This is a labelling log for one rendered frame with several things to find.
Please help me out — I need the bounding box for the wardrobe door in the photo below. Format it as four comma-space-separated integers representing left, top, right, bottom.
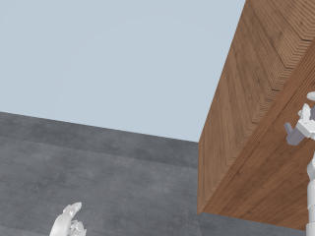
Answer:
202, 36, 315, 231

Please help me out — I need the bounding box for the robot right forearm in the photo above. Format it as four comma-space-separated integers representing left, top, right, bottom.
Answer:
305, 151, 315, 236

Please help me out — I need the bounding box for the handle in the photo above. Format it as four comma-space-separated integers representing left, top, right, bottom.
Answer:
284, 105, 315, 146

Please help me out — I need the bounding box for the left robot hand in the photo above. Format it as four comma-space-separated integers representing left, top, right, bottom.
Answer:
49, 202, 87, 236

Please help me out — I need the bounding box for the right robot hand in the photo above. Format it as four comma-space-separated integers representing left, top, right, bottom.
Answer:
295, 91, 315, 141

